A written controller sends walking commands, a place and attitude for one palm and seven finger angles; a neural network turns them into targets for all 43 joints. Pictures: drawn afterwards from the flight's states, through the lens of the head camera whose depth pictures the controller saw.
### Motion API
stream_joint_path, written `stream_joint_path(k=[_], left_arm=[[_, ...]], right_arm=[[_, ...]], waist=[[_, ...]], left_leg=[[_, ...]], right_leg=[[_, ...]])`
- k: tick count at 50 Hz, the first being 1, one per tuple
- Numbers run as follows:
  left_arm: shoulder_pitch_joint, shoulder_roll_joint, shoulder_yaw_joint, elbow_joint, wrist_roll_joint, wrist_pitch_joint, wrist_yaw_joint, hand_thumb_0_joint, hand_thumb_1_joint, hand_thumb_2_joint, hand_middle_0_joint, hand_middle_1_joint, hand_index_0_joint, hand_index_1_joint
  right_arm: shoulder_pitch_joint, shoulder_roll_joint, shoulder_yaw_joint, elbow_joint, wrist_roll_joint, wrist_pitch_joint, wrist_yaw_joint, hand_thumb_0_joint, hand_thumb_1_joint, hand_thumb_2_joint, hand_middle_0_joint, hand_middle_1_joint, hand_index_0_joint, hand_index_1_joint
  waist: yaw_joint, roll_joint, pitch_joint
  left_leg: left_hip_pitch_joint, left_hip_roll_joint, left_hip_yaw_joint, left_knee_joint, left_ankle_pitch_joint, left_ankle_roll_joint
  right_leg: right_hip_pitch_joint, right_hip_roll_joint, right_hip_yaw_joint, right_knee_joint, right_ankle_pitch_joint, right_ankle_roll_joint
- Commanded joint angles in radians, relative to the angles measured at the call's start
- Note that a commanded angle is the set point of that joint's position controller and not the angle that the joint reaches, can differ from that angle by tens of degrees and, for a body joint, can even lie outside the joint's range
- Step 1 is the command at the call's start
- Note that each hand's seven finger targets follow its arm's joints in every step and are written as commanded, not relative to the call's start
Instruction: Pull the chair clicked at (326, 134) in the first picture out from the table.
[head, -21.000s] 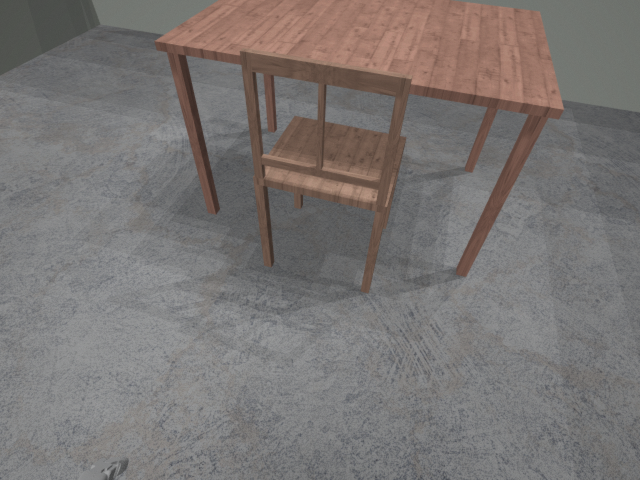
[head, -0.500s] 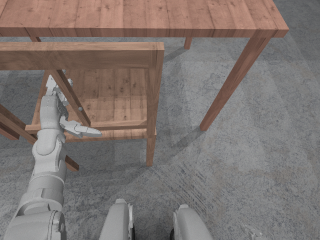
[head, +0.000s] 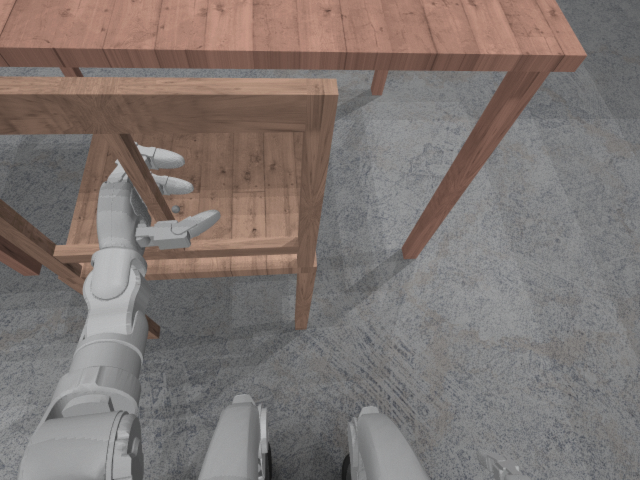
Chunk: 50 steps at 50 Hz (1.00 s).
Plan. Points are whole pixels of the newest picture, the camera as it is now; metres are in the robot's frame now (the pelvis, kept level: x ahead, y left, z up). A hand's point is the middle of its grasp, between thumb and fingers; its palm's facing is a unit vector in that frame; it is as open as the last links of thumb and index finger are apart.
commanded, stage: hook a spindle and tug to test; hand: left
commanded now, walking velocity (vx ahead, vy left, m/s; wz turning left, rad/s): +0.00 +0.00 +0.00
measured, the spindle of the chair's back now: (154, 200) +0.45 +0.20 +0.02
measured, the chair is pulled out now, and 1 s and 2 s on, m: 0.00 0.02 0.13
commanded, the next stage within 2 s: step backward, pulling the chair out in 0.84 s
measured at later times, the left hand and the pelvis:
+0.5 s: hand (176, 212) +0.43 +0.17 +0.03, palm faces +0.09 -1.00 -0.02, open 4.8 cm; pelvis +0.01 +0.00 +0.01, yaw +0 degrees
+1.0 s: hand (173, 226) +0.41 +0.17 +0.03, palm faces +0.05 -0.99 -0.09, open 5.0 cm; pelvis +0.03 +0.00 +0.02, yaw +0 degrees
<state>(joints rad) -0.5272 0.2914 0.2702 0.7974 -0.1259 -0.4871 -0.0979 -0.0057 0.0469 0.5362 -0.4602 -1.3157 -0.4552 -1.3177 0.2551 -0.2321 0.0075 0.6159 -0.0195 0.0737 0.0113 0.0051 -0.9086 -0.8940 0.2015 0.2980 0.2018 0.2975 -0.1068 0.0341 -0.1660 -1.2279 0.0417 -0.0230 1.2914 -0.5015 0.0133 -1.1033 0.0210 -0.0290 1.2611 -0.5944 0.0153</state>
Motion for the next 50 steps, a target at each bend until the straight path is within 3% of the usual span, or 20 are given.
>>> stream_joint_path(k=[1, 5, 7, 9, 13, 15, 17, 22, 27, 29, 34, 35, 39, 42, 45, 46, 47, 48, 49, 50], left_arm=[[-0.335, 0.15, -0.002, -0.22, -0.004, -0.08, -0.008, 0.0, 0.564, 0.756, -0.5, -1.45, -0.5, -1.45], [-0.33, 0.152, 0.0, -0.225, -0.01, -0.083, -0.008, 0.0, 0.788, 0.852, -0.5, -1.45, -0.5, -1.45], [-0.311, 0.178, 0.021, -0.223, -0.008, -0.084, -0.009, 0.0, 0.9, 0.9, -0.5, -1.45, -0.5, -1.45], [-0.315, 0.131, -0.018, -0.244, -0.011, -0.085, -0.012, 0.0, 0.9, 0.9, -0.5, -1.45, -0.5, -1.45], [-0.237, 0.141, -0.001, -0.256, -0.018, -0.083, -0.016, 0.0, 0.9, 0.9, -0.5, -1.45, -0.5, -1.45], [-0.233, 0.123, -0.019, -0.264, -0.021, -0.081, -0.018, 0.0, 0.9, 0.9, -0.5, -1.45, -0.5, -1.45], [-0.215, 0.136, -0.008, -0.276, -0.023, -0.079, -0.015, 0.0, 0.9, 0.9, -0.5, -1.45, -0.5, -1.45], [-0.083, 0.082, -0.051, -0.361, -0.029, -0.081, -0.014, 0.0, 0.9, 0.9, -0.5, -1.45, -0.5, -1.45], [0.01, 0.094, -0.04, -0.406, -0.038, -0.078, -0.01, 0.0, 0.9, 0.9, -0.5, -1.45, -0.5, -1.45], [0.043, 0.069, -0.062, -0.431, -0.04, -0.079, -0.011, 0.0, 0.9, 0.9, -0.5, -1.45, -0.5, -1.45], [0.14, 0.061, -0.057, -0.48, -0.054, -0.073, -0.016, 0.0, 0.9, 0.9, -0.5, -1.45, -0.5, -1.45], [0.146, 0.087, -0.033, -0.493, -0.056, -0.074, -0.014, 0.0, 0.9, 0.9, -0.5, -1.45, -0.5, -1.45], [0.234, 0.04, -0.065, -0.53, -0.062, -0.066, -0.02, 0.0, 0.9, 0.9, -0.5, -1.45, -0.5, -1.45], [0.193, 0.066, -0.046, -0.506, -0.059, -0.059, -0.018, 0.0, 0.9, 0.9, -0.5, -1.45, -0.5, -1.45], [0.192, 0.085, -0.024, -0.506, -0.055, -0.062, -0.018, 0.0, 0.9, 0.9, -0.5, -1.45, -0.5, -1.45], [0.209, 0.065, -0.035, -0.507, -0.055, -0.061, -0.019, 0.0, 0.9, 0.9, -0.5, -1.45, -0.5, -1.45], [0.183, 0.015, -0.094, -0.538, -0.055, -0.057, -0.023, 0.0, 0.9, 0.9, -0.5, -1.45, -0.5, -1.45], [-0.115, 0.368, 0.033, -0.742, 0.067, 0.053, 0.088, 0.0, 0.9, 0.9, -0.5, -1.45, -0.5, -1.45], [-0.09, 0.278, -0.011, -0.722, 0.073, 0.117, 0.138, 0.0, 0.9, 0.9, -0.5, -1.45, -0.5, -1.45], [-0.032, 0.236, -0.03, -0.698, 0.067, 0.157, 0.161, 0.0, 0.9, 0.9, -0.5, -1.45, -0.5, -1.45]], right_arm=[[0.089, -0.171, -0.063, -0.085, 0.004, -0.026, -0.014, 0.0, -0.9, -0.9, 0.2, 0.3, 0.2, 0.3], [0.092, -0.172, -0.065, -0.08, 0.004, -0.027, -0.012, 0.0, -0.9, -0.9, 0.2, 0.3, 0.2, 0.3], [0.093, -0.173, -0.066, -0.08, 0.004, -0.026, -0.014, 0.0, -0.9, -0.9, 0.2, 0.3, 0.2, 0.3], [0.088, -0.167, -0.065, -0.083, 0.004, -0.027, -0.01, 0.0, -0.9, -0.9, 0.2, 0.3, 0.2, 0.3], [0.084, -0.168, -0.068, -0.092, 0.007, -0.025, -0.009, 0.0, -0.9, -0.9, 0.2, 0.3, 0.2, 0.3], [0.081, -0.166, -0.068, -0.093, 0.009, -0.028, -0.008, 0.0, -0.9, -0.9, 0.2, 0.3, 0.2, 0.3], [0.079, -0.168, -0.068, -0.092, 0.009, -0.027, -0.007, 0.0, -0.9, -0.9, 0.2, 0.3, 0.2, 0.3], [0.068, -0.159, -0.073, -0.118, 0.01, -0.031, 0.005, 0.0, -0.9, -0.9, 0.2, 0.3, 0.2, 0.3], [0.062, -0.158, -0.072, -0.128, 0.012, -0.034, 0.009, 0.0, -0.9, -0.9, 0.2, 0.3, 0.2, 0.3], [0.057, -0.153, -0.072, -0.137, 0.013, -0.036, 0.01, 0.0, -0.9, -0.9, 0.2, 0.3, 0.2, 0.3], [0.056, -0.149, -0.075, -0.144, 0.014, -0.041, 0.013, 0.0, -0.9, -0.9, 0.2, 0.3, 0.2, 0.3], [0.057, -0.15, -0.076, -0.141, 0.012, -0.044, 0.012, 0.0, -0.9, -0.9, 0.2, 0.3, 0.2, 0.3], [0.052, -0.143, -0.077, -0.156, 0.012, -0.048, 0.015, 0.0, -0.9, -0.9, 0.2, 0.3, 0.2, 0.3], [0.054, -0.148, -0.076, -0.143, 0.011, -0.049, 0.012, 0.0, -0.9, -0.9, 0.2, 0.3, 0.2, 0.3], [0.054, -0.149, -0.077, -0.144, 0.01, -0.052, 0.008, 0.0, -0.9, -0.9, 0.2, 0.3, 0.2, 0.3], [0.052, -0.146, -0.077, -0.147, 0.009, -0.053, 0.01, 0.0, -0.9, -0.9, 0.2, 0.3, 0.2, 0.3], [0.047, -0.14, -0.075, -0.153, 0.011, -0.053, 0.013, 0.0, -0.9, -0.9, 0.2, 0.3, 0.2, 0.3], [0.081, -0.139, -0.062, -0.212, 0.058, 0.01, -0.03, 0.0, -0.9, -0.9, 0.2, 0.3, 0.2, 0.3], [0.086, -0.124, -0.067, -0.229, 0.062, 0.016, -0.062, 0.0, -0.9, -0.9, 0.2, 0.3, 0.2, 0.3], [0.106, -0.129, -0.063, -0.228, 0.062, 0.015, -0.077, 0.0, -0.9, -0.9, 0.2, 0.3, 0.2, 0.3]], waist=[[-0.019, 0.08, -0.466], [-0.023, 0.077, -0.459], [-0.009, 0.078, -0.468], [-0.016, 0.097, -0.474], [0.001, 0.072, -0.481], [-0.009, 0.061, -0.468], [0.003, 0.08, -0.463], [0.023, 0.079, -0.498], [0.032, 0.056, -0.461], [0.031, 0.055, -0.456], [0.037, 0.037, -0.456], [0.046, 0.061, -0.463], [0.05, 0.041, -0.464], [0.034, 0.018, -0.427], [0.039, 0.023, -0.437], [0.045, 0.033, -0.447], [0.034, 0.07, -0.455], [0.074, 0.167, -0.72], [0.052, 0.208, -0.634], [0.047, 0.15, -0.594]], left_leg=[[0.523, -0.015, -0.042, -0.144, 0.315, -0.003], [0.527, -0.014, -0.041, -0.144, 0.324, -0.001], [0.521, -0.015, -0.037, -0.143, 0.336, -0.002], [0.537, -0.017, -0.034, -0.144, 0.344, -0.002], [0.529, -0.018, -0.028, -0.147, 0.366, -0.001], [0.525, -0.017, -0.028, -0.146, 0.363, 0.002], [0.526, -0.017, -0.026, -0.149, 0.363, -0.002], [0.571, -0.017, -0.019, -0.159, 0.426, -0.003], [0.55, -0.016, -0.014, -0.166, 0.457, -0.002], [0.546, -0.018, -0.009, -0.167, 0.465, -0.001], [0.545, -0.018, -0.001, -0.165, 0.518, 0.002], [0.547, -0.018, 0.0, -0.161, 0.534, 0.001], [0.56, -0.016, 0.0, -0.163, 0.584, 0.0], [0.529, -0.015, -0.002, -0.154, 0.553, 0.001], [0.516, -0.018, 0.0, -0.146, 0.553, 0.002], [0.535, -0.016, -0.003, -0.149, 0.577, -0.001], [0.563, -0.016, -0.005, -0.151, 0.592, -0.002], [0.898, -0.01, 0.027, -0.349, 0.548, 0.01], [0.944, -0.027, 0.025, -0.375, 0.567, 0.013], [0.924, -0.02, 0.01, -0.382, 0.601, 0.017]], right_leg=[[0.054, 0.02, -0.027, -0.167, 0.285, -0.042], [0.063, 0.022, -0.026, -0.173, 0.297, -0.043], [0.08, 0.021, -0.023, -0.17, 0.312, -0.043], [0.076, 0.021, -0.025, -0.175, 0.318, -0.043], [0.11, 0.021, -0.021, -0.173, 0.35, -0.042], [0.11, 0.021, -0.022, -0.175, 0.356, -0.042], [0.109, 0.02, -0.021, -0.175, 0.353, -0.042], [0.15, 0.022, -0.025, -0.177, 0.409, -0.043], [0.186, 0.023, -0.022, -0.179, 0.459, -0.041], [0.2, 0.023, -0.021, -0.179, 0.476, -0.04], [0.238, 0.02, -0.019, -0.177, 0.547, -0.035], [0.244, 0.018, -0.015, -0.171, 0.562, -0.037], [0.258, 0.016, -0.019, -0.169, 0.597, -0.032], [0.241, 0.016, -0.018, -0.166, 0.591, -0.03], [0.249, 0.014, -0.012, -0.156, 0.602, -0.031], [0.245, 0.013, -0.016, -0.152, 0.602, -0.031], [0.228, 0.012, -0.019, -0.157, 0.59, -0.031], [0.609, -0.049, 0.062, -0.33, 0.686, -0.049], [0.599, -0.043, 0.056, -0.39, 0.759, -0.044], [0.587, -0.042, 0.045, -0.405, 0.798, -0.037]])
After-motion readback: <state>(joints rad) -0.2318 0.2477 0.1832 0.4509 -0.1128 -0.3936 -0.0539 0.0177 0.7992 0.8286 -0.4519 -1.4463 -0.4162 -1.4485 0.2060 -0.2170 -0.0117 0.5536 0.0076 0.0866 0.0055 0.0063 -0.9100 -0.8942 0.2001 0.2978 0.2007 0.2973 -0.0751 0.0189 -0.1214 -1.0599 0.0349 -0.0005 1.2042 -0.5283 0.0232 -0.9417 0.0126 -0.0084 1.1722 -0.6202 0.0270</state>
